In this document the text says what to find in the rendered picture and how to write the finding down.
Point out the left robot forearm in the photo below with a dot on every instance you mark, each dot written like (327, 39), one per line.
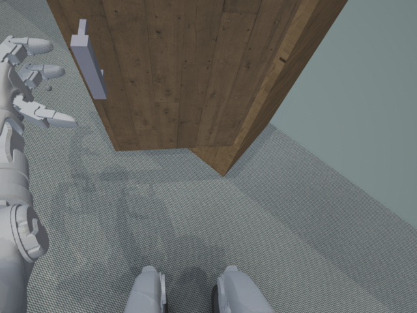
(14, 166)

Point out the handle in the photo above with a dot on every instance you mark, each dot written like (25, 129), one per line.
(87, 61)

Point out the cupboard door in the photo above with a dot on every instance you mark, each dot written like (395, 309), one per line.
(179, 73)

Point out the robot left hand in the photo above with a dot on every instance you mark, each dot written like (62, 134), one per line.
(12, 53)

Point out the robot left upper arm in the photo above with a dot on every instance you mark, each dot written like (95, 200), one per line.
(22, 240)

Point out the right robot shin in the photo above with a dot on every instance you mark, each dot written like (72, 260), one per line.
(229, 268)

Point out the right robot thigh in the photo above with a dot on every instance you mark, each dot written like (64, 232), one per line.
(239, 292)

